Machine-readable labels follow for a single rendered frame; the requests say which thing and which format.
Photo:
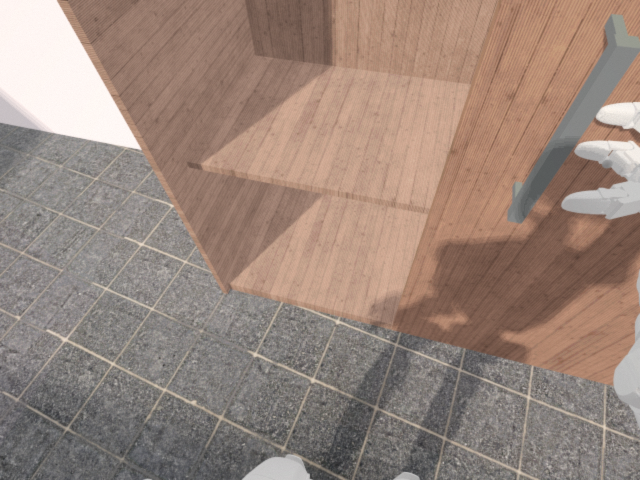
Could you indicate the handle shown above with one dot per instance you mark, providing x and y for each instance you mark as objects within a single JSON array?
[{"x": 608, "y": 71}]

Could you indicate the wardrobe door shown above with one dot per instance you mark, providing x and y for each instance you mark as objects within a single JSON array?
[{"x": 559, "y": 290}]

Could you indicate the robot right hand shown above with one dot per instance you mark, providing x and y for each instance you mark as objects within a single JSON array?
[{"x": 621, "y": 199}]

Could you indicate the robot left thigh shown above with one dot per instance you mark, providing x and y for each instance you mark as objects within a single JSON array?
[{"x": 278, "y": 468}]

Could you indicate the left robot shin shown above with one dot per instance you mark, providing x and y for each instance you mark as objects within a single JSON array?
[{"x": 295, "y": 458}]

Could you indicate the robot right upper arm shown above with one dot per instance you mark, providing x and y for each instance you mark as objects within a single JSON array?
[{"x": 627, "y": 380}]

